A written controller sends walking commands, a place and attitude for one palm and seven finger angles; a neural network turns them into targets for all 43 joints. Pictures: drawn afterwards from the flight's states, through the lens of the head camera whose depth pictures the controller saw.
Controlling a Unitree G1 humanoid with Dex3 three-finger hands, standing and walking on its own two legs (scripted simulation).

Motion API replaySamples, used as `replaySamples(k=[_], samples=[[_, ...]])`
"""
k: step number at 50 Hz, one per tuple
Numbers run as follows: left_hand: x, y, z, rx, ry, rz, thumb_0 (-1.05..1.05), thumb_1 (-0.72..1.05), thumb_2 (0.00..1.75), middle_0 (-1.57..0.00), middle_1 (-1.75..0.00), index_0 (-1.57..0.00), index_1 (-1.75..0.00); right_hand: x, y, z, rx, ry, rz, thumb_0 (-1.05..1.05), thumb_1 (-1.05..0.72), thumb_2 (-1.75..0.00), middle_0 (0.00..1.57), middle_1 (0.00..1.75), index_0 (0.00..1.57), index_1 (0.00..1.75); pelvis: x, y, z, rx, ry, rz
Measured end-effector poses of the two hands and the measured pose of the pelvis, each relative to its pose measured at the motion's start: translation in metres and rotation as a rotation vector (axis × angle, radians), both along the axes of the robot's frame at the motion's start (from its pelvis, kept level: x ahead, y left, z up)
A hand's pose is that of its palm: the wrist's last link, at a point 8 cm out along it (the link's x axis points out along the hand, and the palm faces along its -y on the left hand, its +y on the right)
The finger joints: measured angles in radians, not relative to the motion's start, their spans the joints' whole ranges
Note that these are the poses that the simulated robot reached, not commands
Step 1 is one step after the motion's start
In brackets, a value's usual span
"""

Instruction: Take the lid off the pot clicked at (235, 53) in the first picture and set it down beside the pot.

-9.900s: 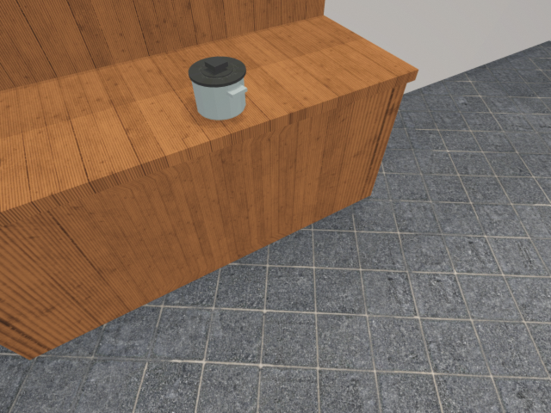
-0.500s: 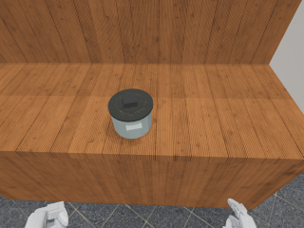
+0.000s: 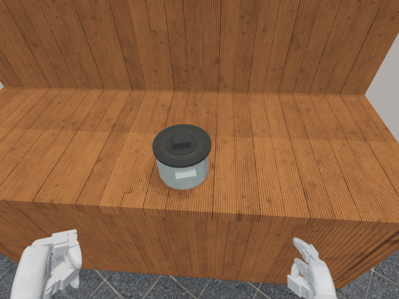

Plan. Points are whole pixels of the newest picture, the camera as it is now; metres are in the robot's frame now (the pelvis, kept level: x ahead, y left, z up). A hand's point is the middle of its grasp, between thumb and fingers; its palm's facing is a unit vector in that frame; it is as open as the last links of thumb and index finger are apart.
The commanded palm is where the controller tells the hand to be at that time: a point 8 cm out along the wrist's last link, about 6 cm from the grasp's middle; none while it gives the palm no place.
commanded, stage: raise the hand higher, near the body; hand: left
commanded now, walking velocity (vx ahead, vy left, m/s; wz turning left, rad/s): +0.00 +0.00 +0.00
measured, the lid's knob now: (181, 138) +0.49 +0.12 +0.04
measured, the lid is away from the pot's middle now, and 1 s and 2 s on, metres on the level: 0.00 0.00 0.00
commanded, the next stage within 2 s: reach forward and open the fingers in 0.12 s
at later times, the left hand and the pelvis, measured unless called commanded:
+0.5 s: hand (51, 252) +0.16 +0.27 +0.08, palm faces -0.13 -0.10 -0.99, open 2.9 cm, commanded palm +0.15 +0.26 +0.14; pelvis -0.03 +0.00 +0.00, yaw -1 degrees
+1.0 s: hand (65, 223) +0.20 +0.26 +0.10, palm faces -0.18 -0.06 -0.98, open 7.6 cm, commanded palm +0.19 +0.26 +0.16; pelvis -0.05 +0.01 +0.00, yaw +1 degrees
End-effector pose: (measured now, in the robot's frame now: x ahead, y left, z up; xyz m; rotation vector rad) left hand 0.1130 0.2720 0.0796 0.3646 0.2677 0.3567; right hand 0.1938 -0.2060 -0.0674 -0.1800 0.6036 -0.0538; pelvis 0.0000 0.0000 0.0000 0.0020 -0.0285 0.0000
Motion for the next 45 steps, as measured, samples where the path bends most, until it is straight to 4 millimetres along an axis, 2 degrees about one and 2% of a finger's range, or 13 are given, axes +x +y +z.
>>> replaySamples(k=[12, 15, 19, 23, 28, 33, 45], samples=[[0.012, 0.002, 0.044, 0.084, -0.166, -0.048, 0.02, 0.9, 0.9, -1.29, -1.5, -1.3, -1.5, -0.023, 0.001, -0.01, 0.012, 0.049, -0.001, 0.01, -0.91, -0.9, 0.2, 0.3, 0.2, 0.3, -0.007, 0.001, 0.001, -0.003, -0.017, -0.006], [0.018, -0.003, 0.054, 0.417, -0.066, -0.126, 0.02, 0.89, 0.9, -1.29, -1.49, -1.29, -1.49, -0.027, -0.003, -0.015, 0.002, 0.091, 0.022, 0.01, -0.91, -0.9, 0.2, 0.3, 0.2, 0.3, -0.012, 0.001, -0.001, -0.001, 0.012, -0.01], [0.024, -0.007, 0.058, 0.808, 0.108, -0.237, 0.01, 0.85, 0.9, -1.26, -1.47, -1.26, -1.47, -0.03, -0.01, -0.023, 0.017, 0.157, 0.023, 0.01, -0.91, -0.9, 0.2, 0.3, 0.2, 0.3, -0.02, 0.0, -0.003, 0.0, 0.035, -0.027], [0.029, -0.003, 0.061, 1.024, 0.249, -0.315, 0.01, 0.77, 0.92, -1.22, -1.38, -1.22, -1.38, -0.028, -0.017, -0.028, 0.04, 0.175, 0.008, 0.01, -0.91, -0.9, 0.2, 0.3, 0.2, 0.3, -0.026, -0.001, -0.004, -0.002, 0.038, -0.021], [0.034, -0.004, 0.059, 1.028, 0.35, -0.415, 0.01, 0.64, 0.97, -1.18, -1.21, -1.18, -1.21, -0.025, -0.021, -0.027, 0.054, 0.145, -0.006, 0.01, -0.91, -0.9, 0.2, 0.3, 0.2, 0.3, -0.032, -0.001, -0.003, -0.003, 0.028, -0.001], [0.042, -0.01, 0.065, 1.045, 0.329, -0.51, 0.01, 0.5, 1.03, -1.13, -1.02, -1.13, -1.02, -0.027, -0.022, -0.022, 0.042, 0.126, -0.003, 0.01, -0.91, -0.9, 0.2, 0.3, 0.2, 0.3, -0.038, -0.003, -0.001, -0.006, 0.014, 0.01], [0.066, -0.008, 0.073, 1.061, 0.256, -0.514, 0.0, 0.16, 1.15, -0.99, -0.59, -0.99, -0.59, -0.05, -0.017, -0.026, 0.046, 0.179, 0.007, 0.01, -0.91, -0.9, 0.2, 0.3, 0.2, 0.3, -0.048, 0.001, 0.001, -0.01, -0.002, 0.013]])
